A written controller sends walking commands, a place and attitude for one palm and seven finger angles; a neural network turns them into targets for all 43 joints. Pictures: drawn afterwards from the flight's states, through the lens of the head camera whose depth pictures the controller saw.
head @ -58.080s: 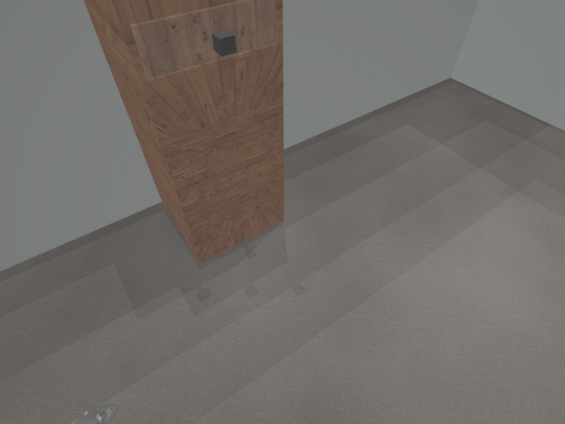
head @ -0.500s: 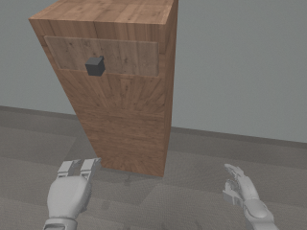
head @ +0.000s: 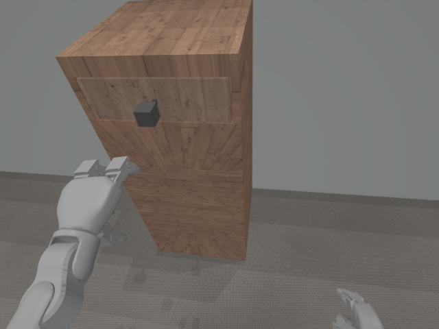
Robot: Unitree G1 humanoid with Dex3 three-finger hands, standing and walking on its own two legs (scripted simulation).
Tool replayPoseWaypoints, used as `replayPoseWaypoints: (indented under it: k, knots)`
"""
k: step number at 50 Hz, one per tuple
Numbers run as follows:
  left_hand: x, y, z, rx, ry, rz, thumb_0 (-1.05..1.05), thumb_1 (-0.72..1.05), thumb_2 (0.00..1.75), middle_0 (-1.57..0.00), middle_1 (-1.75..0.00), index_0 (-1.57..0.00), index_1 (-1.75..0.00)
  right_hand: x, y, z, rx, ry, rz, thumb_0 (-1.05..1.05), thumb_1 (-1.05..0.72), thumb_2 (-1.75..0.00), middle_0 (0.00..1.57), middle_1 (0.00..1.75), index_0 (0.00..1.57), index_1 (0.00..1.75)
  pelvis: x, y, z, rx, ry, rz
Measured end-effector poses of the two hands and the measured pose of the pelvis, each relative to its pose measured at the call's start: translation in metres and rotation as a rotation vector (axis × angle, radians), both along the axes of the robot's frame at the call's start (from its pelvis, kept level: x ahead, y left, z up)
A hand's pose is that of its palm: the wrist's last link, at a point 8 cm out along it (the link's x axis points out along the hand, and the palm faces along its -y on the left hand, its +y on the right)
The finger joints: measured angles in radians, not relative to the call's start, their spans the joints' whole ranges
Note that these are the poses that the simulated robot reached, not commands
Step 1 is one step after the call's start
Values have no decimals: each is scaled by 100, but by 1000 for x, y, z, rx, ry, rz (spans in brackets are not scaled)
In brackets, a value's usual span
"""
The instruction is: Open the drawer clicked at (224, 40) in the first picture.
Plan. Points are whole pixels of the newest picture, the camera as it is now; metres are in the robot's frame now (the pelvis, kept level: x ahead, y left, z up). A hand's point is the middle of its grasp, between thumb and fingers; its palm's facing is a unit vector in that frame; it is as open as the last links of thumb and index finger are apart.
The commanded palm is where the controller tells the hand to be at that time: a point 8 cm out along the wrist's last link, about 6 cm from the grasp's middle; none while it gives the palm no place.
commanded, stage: raise the hand with hooked fingers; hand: left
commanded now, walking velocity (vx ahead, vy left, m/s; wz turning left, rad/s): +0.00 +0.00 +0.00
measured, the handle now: (150, 109) +0.56 +0.26 +0.12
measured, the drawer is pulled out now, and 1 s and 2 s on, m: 0.00 0.00 0.00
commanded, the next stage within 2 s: move the hooked fingers above the handle in 0.98 s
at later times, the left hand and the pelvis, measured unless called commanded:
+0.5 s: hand (75, 147) +0.30 +0.26 +0.22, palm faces +0.16 +0.00 -0.99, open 13.9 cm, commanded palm +0.26 +0.25 +0.28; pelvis -0.01 +0.00 +0.01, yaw +2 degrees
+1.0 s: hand (73, 146) +0.30 +0.26 +0.22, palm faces +0.19 -0.04 -0.98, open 13.9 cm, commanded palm +0.26 +0.25 +0.28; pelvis -0.02 +0.00 +0.00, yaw +2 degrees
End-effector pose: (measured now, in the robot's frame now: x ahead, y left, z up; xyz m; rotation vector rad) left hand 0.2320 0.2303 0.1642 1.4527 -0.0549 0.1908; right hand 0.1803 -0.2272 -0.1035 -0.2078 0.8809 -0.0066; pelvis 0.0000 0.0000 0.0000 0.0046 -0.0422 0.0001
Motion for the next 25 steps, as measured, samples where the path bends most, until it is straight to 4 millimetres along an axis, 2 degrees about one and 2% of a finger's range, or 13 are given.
replayPoseWaypoints:
  k: [7, 14, 20, 25]
  knots:
    - [18, 2, 27, 42, 0, -39, 0, -28, 39, -30, -106, -30, -106, 24, 15, 16, 22, -77, 23, 1, -91, -90, 19, 30, 20, 30, -6, 4, 3, 0, -15, 10]
    - [29, 13, 68, 76, -30, -41, 0, -42, 33, -31, -115, -32, -115, 41, 39, 28, 76, -140, 72, 1, -91, -90, 19, 30, 20, 30, -7, 5, 6, -1, -25, 13]
    - [35, 28, 95, 82, -26, 15, 0, -47, 31, -32, -119, -32, -118, 41, 47, 27, 88, -128, 113, 1, -91, -90, 20, 30, 20, 30, -10, 5, 6, -2, -23, 27]
    - [42, 28, 109, 111, 2, 0, 0, -49, 30, -32, -120, -32, -119, 33, 42, 21, 75, -103, 120, 1, -91, -90, 20, 30, 20, 30, -13, 4, 6, -3, -16, 34]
